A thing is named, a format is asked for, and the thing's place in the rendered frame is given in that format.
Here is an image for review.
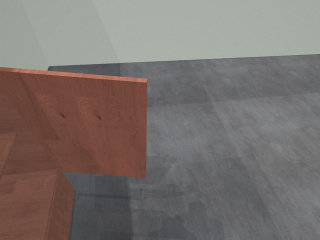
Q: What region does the cupboard door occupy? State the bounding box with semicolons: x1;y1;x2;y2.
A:
0;67;147;178

